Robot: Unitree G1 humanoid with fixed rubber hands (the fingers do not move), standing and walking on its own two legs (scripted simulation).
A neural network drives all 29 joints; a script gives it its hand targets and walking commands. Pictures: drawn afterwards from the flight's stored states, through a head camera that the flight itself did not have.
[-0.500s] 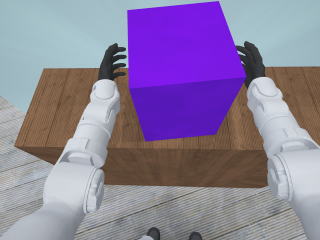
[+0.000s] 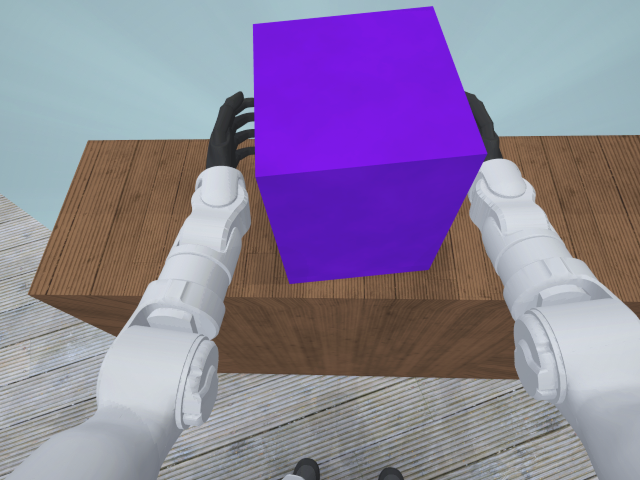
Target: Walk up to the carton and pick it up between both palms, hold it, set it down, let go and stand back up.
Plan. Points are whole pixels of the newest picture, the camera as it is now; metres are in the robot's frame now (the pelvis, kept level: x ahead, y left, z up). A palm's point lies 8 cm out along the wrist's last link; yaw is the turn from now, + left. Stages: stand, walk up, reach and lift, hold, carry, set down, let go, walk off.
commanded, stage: reach and lift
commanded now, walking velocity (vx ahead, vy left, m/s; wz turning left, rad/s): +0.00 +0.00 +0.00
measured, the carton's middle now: (352, 162) +0.50 +0.04 +0.05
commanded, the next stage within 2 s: none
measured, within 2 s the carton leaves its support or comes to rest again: neither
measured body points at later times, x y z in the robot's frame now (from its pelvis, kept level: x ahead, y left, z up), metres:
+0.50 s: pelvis +0.00 +0.00 +0.00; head +0.14 +0.00 +0.43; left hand +0.47 +0.19 +0.07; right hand +0.51 -0.10 +0.06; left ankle +0.00 +0.12 -0.73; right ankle +0.00 -0.12 -0.73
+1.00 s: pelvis +0.00 +0.00 +0.00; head +0.14 +0.00 +0.43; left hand +0.47 +0.19 +0.07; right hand +0.51 -0.10 +0.06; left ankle +0.00 +0.12 -0.73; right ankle +0.00 -0.12 -0.73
